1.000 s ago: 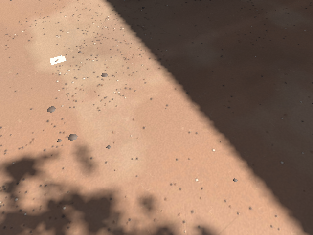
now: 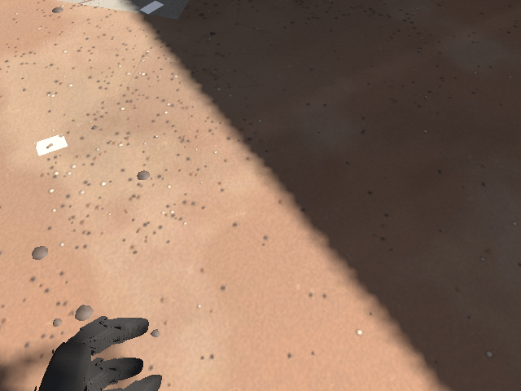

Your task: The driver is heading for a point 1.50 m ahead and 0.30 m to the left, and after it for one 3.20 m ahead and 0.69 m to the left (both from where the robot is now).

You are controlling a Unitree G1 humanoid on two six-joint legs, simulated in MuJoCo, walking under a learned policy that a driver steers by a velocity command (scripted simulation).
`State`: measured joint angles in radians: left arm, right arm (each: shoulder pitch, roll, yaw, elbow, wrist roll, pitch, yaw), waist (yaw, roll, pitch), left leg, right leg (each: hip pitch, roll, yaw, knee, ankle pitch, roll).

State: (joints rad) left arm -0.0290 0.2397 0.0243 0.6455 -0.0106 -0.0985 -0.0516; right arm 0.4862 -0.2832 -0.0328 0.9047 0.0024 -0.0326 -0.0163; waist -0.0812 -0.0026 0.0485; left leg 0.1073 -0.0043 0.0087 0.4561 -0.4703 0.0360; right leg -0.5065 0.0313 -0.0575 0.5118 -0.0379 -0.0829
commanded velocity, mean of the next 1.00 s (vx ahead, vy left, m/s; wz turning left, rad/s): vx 0.50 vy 0.00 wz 0.00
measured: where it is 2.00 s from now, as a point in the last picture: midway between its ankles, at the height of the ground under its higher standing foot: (217, 162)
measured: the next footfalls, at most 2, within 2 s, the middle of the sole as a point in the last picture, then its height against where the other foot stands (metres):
left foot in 0.50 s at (191, 387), level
right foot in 1.04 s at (277, 273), level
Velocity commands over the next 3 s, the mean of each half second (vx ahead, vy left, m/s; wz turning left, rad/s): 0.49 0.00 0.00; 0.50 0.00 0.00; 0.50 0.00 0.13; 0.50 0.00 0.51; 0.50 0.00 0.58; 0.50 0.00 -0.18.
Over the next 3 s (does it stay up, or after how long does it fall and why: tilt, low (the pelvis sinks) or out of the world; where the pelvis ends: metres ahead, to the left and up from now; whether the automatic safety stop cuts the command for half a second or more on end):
stays up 1.56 0.36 0.02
